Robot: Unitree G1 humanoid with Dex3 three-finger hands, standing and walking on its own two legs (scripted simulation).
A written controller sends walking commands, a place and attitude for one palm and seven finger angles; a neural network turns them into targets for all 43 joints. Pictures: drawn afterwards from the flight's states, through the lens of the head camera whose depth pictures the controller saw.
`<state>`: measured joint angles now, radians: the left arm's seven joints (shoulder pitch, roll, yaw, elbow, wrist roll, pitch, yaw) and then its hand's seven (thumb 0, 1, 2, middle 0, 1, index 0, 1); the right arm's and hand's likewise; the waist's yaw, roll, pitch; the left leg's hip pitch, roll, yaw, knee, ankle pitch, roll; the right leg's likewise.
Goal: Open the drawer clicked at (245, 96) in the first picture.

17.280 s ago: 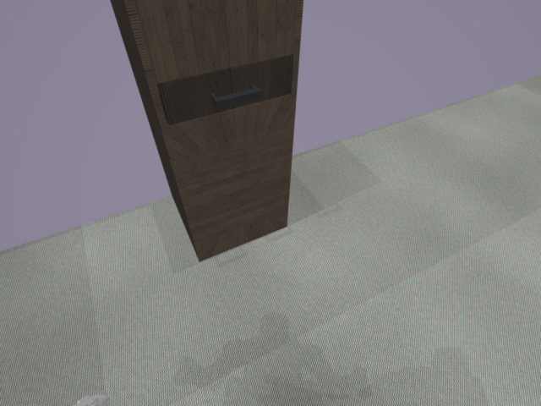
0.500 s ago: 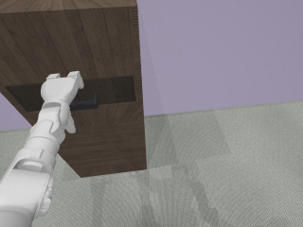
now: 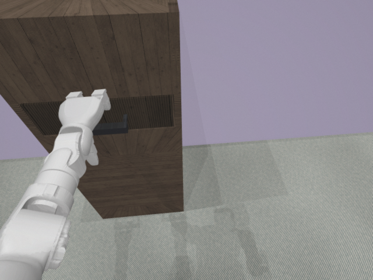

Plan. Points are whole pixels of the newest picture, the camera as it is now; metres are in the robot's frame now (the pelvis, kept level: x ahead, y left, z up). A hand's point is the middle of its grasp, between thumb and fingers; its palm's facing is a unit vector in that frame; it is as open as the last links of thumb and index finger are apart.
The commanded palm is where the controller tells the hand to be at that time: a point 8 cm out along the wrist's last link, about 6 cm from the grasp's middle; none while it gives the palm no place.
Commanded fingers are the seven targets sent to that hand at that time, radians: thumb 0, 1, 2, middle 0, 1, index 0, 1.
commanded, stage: lower the fingers behind the handle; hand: left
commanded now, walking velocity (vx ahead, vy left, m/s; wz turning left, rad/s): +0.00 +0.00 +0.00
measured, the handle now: (102, 123) +0.51 +0.23 +0.02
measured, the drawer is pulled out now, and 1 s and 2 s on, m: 0.00 0.00 0.00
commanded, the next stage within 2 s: close the thumb around the handle in 1.56 s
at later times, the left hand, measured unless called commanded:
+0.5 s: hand (97, 135) +0.46 +0.23 +0.03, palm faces -0.03 -0.03 -1.00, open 13.8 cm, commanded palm +0.44 +0.22 +0.09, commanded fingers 0.00 -0.50 0.30 -0.30 -1.20 -0.30 -1.20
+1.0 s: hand (101, 143) +0.45 +0.23 +0.00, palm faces -0.05 -0.04 -1.00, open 13.8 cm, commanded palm +0.44 +0.22 +0.06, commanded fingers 0.00 -0.50 0.30 -0.30 -1.20 -0.30 -1.20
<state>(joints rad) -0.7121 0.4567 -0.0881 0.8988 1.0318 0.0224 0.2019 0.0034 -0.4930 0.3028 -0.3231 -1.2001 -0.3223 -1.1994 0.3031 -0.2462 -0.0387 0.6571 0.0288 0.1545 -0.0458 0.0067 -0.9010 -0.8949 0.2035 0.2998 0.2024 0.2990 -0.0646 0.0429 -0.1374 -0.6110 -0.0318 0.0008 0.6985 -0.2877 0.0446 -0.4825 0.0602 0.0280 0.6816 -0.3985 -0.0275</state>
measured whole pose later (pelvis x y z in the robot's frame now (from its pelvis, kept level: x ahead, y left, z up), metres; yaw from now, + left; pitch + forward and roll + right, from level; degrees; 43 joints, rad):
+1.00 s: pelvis +0.00 +0.00 -0.02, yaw -1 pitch +18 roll -2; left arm -0.71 0.44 -0.04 1.04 1.08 0.01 0.35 0.00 -0.49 0.30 -0.32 -1.20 -0.32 -1.20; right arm 0.34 -0.24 -0.05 0.69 0.00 0.14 -0.04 0.01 -0.90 -0.89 0.20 0.30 0.20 0.30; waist -0.10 0.04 -0.18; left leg -0.80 -0.01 0.00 0.83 -0.34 0.04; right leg -0.66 0.08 0.02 0.80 -0.44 -0.03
